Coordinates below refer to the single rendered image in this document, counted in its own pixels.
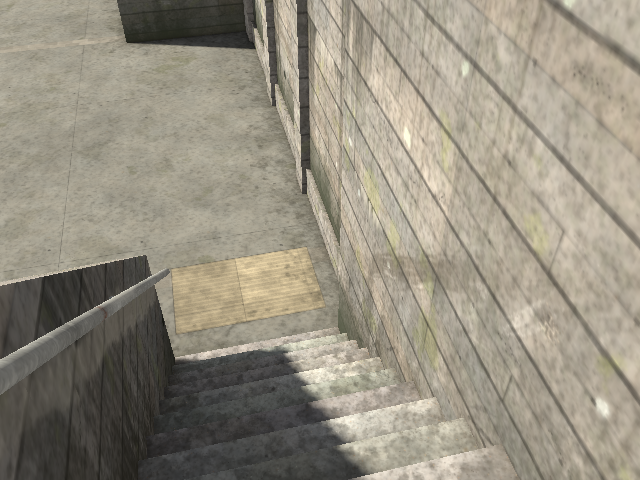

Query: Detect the stairs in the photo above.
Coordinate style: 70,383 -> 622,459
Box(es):
138,327 -> 519,480

